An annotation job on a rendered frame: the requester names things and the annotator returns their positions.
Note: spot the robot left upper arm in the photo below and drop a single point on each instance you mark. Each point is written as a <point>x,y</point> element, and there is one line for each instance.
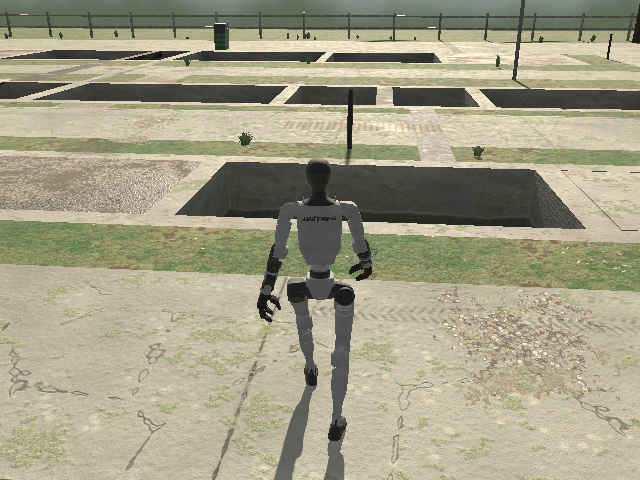
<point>287,212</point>

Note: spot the robot right thigh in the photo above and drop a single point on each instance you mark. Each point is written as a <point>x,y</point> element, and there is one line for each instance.
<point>344,311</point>

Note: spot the robot left hand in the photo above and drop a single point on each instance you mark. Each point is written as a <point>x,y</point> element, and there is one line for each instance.
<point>262,305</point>

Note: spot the robot right hand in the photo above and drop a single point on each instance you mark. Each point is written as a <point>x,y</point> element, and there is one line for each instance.
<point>367,271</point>

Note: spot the robot right upper arm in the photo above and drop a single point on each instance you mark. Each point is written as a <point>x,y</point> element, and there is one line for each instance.
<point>351,212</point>

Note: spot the left robot forearm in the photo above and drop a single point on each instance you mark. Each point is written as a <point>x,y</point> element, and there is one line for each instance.
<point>271,273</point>

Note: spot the robot right foot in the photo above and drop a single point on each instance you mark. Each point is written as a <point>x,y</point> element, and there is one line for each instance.
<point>335,432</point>

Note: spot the right robot forearm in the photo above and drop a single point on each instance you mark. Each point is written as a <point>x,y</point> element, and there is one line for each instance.
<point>365,258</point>

